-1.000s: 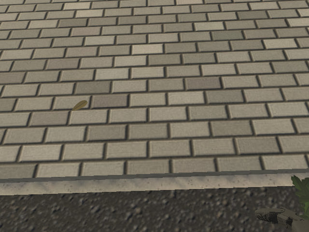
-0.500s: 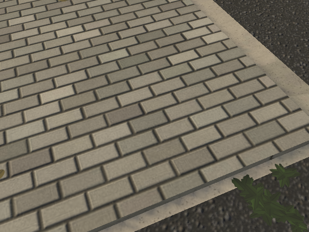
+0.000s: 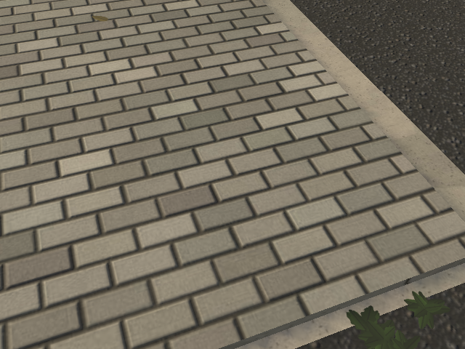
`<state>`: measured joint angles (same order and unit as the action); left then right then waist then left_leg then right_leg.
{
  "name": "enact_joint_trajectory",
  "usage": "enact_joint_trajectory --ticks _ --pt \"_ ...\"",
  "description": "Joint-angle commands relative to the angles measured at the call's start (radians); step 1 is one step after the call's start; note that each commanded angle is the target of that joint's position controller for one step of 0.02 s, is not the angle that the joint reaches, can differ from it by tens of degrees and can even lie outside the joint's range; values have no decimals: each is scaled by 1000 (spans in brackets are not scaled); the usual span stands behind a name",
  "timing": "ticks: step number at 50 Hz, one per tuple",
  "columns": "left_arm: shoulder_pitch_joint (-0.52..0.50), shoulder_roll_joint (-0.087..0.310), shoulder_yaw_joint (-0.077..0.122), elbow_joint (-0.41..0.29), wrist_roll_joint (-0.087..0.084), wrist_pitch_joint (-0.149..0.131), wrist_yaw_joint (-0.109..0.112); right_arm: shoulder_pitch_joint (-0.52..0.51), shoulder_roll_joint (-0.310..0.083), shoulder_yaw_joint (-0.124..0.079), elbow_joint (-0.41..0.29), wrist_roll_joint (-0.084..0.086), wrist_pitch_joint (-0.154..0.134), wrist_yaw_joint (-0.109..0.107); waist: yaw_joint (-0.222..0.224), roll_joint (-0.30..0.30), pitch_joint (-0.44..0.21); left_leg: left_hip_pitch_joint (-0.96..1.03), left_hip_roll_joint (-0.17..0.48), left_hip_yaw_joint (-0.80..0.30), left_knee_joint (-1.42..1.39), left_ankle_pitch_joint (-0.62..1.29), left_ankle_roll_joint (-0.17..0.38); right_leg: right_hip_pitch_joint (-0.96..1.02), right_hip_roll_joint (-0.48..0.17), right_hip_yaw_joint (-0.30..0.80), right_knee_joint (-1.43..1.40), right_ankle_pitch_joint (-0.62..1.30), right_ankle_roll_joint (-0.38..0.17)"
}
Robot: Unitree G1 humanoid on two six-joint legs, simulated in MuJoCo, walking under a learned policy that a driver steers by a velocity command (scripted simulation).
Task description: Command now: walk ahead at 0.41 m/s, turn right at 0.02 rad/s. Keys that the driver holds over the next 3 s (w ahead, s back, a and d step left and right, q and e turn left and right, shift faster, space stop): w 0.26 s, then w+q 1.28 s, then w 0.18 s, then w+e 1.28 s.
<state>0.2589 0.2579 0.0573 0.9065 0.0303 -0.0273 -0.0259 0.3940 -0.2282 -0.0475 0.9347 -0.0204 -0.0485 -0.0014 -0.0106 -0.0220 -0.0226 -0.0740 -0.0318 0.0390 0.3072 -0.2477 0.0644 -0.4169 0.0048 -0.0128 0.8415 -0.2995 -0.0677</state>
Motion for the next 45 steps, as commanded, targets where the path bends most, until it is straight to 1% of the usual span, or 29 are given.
enact_joint_trajectory --ticks 1,4,7,9,11,12,13,14,15,16,17,18,19,20,21,22,23,26,30,33,37,38,39,40,41,42,43,44,45 --pt "-88 64 12 -63 14 -22 -18 21 -110 -21 -23 7 -34 1 -1 108 126 110 247 -255 -242 -66 104 -317 -61 0 119 104 20" --pt "-178 37 2 -91 12 -16 -18 91 -92 -16 18 9 -42 4 -25 108 136 111 225 -177 -222 144 118 -352 -73 -35 80 167 47" --pt "-286 19 -12 -130 7 -15 -20 119 -93 -12 39 4 -46 2 -47 121 152 85 211 -123 -204 311 120 -303 -62 -66 -58 217 60" --pt "-331 16 -17 -147 1 -17 -20 133 -105 -12 52 2 -48 -2 -55 132 155 85 219 -105 -190 391 116 -240 -48 -78 -155 229 47" --pt "-339 26 -16 -155 -1 -17 -16 132 -116 -14 63 2 -47 -6 -46 137 158 103 242 -100 -170 468 111 -180 -36 -87 -220 212 19" --pt "-327 31 -14 -153 -1 -19 -13 123 -121 -15 67 3 -46 -9 -33 135 153 117 253 -95 -144 535 106 -142 -26 -89 -243 194 2" --pt "-287 40 -10 -144 -1 -22 -7 104 -128 -16 67 3 -45 -11 -8 136 134 126 258 -83 -91 667 94 -75 -7 -93 -263 173 -17" --pt "-212 56 0 -122 -1 -27 2 94 -134 -17 70 2 -42 -12 27 133 91 127 253 -81 11 819 80 32 21 -93 -285 149 -34" --pt "-64 75 12 -73 0 -38 12 77 -139 -17 70 4 -37 -11 95 107 10 101 223 -63 184 881 63 210 50 -101 -349 174 -55" --pt "98 121 29 -28 17 -51 26 68 -127 -11 58 10 -37 -9 155 75 -90 -55 181 -49 404 693 48 463 -31 -20 -364 159 -80" --pt "220 226 53 -21 46 -56 37 137 -19 14 17 37 -35 0 143 -126 -254 -353 64 9 763 167 10 751 -353 390 -414 -36 -149" --pt "199 230 57 -19 16 -42 27 173 -59 -4 38 35 -27 -6 119 -172 -313 -462 -24 -74 960 -257 19 714 -459 692 -571 -93 -201" --pt "80 172 42 -35 -3 -37 23 97 -100 -19 26 18 -19 -7 71 -73 -145 -508 51 -115 992 -174 34 558 -414 553 -596 -184 -168" --pt "-10 95 22 -50 -10 -44 20 41 -78 -14 19 12 -21 2 49 -30 -22 -501 89 -104 946 -94 36 401 -368 415 -643 -157 -143" --pt "-45 60 12 -48 -8 -52 20 29 -52 -13 22 9 -17 7 23 -35 35 -468 115 -97 902 -55 37 307 -321 306 -680 -81 -106" --pt "-45 39 5 -36 -10 -61 26 32 -48 -16 24 -8 -5 14 1 -54 60 -435 131 -96 872 -38 31 246 -286 220 -696 2 -83" --pt "-38 31 3 -28 -10 -69 29 46 -34 -15 32 -15 9 22 -12 -58 60 -412 133 -89 869 -23 25 222 -269 158 -705 64 -75" --pt "18 43 6 -4 -17 -93 32 -17 -23 -21 5 -12 30 34 -21 -41 69 -495 141 -74 869 46 13 248 -262 52 -728 175 -77" --pt "121 28 4 34 -7 -94 38 -146 -13 -24 -36 -14 45 37 1 -32 98 -698 148 -52 919 140 -2 336 -260 -36 -717 236 -76" --pt "204 19 -2 67 0 -93 44 -241 -5 -24 -72 -17 45 31 15 -10 130 -856 137 -51 976 135 2 425 -274 -70 -697 329 -75" --pt "243 2 -14 92 5 -85 54 -388 19 -3 -144 -23 43 38 27 -13 173 -889 119 27 849 106 7 467 -249 -164 -687 485 -50" --pt "226 19 -11 82 1 -78 57 -421 31 9 -166 -21 44 45 28 -12 182 -828 119 68 729 59 11 438 -253 -195 -704 514 -48" --pt "227 24 -12 83 -2 -74 62 -464 34 16 -188 -19 46 50 37 -11 192 -759 103 113 638 42 19 428 -251 -216 -712 584 -44" --pt "227 39 -11 86 -1 -71 66 -471 36 19 -200 -15 47 52 33 -23 184 -681 78 147 559 33 36 438 -257 -240 -694 736 -39" --pt "226 69 -7 89 0 -68 68 -409 25 13 -189 -13 49 48 9 -62 131 -584 11 212 578 -59 67 465 -268 -273 -589 1053 -39" --pt "227 97 0 89 -1 -65 71 -331 9 6 -176 -6 50 44 -28 -96 70 -500 -28 227 567 -107 100 499 -279 -285 -467 1285 -38" --pt "210 121 7 79 -2 -60 71 -216 -13 -5 -151 2 48 43 -76 -133 -3 -393 -59 211 530 -133 136 517 -295 -284 -312 1379 -48" --pt "179 140 12 59 -13 -58 63 -81 -52 -22 -120 1 36 41 -136 -132 -93 -193 -85 166 436 -91 175 450 -293 -286 -106 1300 -51" --pt "168 120 9 11 -38 -62 48 27 -154 -63 -95 -13 34 29 -186 2 -176 81 7 -67 279 -176 249 184 -226 -302 211 998 -3"
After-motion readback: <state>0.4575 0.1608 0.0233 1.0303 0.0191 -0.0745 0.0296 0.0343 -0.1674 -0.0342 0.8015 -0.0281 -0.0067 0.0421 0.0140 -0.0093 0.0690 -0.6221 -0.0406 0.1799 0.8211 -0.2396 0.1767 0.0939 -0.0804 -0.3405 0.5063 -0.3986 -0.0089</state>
